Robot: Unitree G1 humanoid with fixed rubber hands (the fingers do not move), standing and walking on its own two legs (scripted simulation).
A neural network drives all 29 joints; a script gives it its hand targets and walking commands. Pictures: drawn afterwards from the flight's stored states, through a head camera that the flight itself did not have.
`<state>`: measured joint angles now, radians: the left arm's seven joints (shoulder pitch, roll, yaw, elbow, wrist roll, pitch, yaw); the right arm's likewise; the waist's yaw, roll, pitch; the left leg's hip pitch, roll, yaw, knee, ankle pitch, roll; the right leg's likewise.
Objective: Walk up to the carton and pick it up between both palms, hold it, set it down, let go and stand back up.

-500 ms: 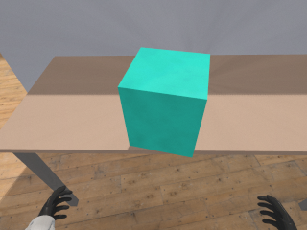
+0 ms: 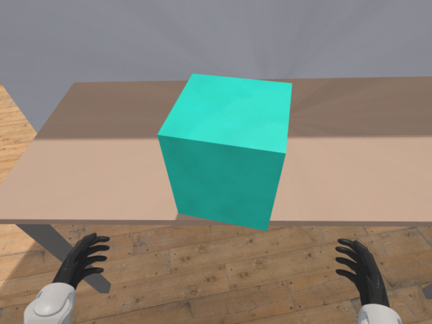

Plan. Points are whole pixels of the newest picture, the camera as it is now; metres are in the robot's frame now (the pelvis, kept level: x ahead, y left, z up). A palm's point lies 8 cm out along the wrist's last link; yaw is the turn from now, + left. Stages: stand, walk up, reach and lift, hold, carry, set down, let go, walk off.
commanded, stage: reach and lift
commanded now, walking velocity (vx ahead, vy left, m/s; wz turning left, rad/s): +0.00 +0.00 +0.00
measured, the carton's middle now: (230, 153) +0.46 +0.00 +0.06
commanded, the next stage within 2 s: none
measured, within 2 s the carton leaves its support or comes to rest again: neither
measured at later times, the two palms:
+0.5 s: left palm (77, 259) +0.23 +0.25 +0.05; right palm (358, 276) +0.20 -0.18 +0.07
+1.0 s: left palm (79, 209) +0.30 +0.26 +0.10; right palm (342, 229) +0.26 -0.17 +0.09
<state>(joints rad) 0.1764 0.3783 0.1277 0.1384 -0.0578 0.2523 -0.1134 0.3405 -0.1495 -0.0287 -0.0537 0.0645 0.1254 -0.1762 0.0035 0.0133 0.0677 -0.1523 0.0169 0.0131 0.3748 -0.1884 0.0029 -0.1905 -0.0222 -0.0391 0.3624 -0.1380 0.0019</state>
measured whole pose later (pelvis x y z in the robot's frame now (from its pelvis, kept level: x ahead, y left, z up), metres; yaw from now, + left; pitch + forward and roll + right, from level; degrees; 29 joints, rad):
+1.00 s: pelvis +0.04 +0.02 +0.00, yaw +0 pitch +0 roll -1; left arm 0.09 0.42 0.12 -0.23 -0.22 0.39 -0.13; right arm 0.28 -0.12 0.02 -0.45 0.20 0.40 -0.26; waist 0.00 -0.01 0.02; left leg -0.14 0.02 0.01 0.37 -0.24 0.00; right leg -0.15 -0.02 -0.04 0.30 -0.16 0.02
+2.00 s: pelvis +0.03 +0.01 +0.00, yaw +0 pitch +0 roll -1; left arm -0.67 0.45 0.08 0.32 -0.22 0.59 -0.13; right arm -0.55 -0.17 -0.07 0.20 0.24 0.49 -0.29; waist -0.02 -0.01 0.03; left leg -0.14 0.02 0.02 0.37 -0.23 0.00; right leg -0.15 -0.02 -0.04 0.30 -0.14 0.02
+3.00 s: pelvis +0.03 +0.01 +0.00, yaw +0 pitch +2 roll -1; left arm -1.00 0.34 -0.09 1.35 -0.22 -0.07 -0.08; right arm -0.88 -0.15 -0.08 1.08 0.23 0.04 -0.22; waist -0.08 -0.03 0.01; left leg -0.21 0.02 0.01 0.39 -0.23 0.00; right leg -0.22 -0.02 -0.04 0.33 -0.15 0.02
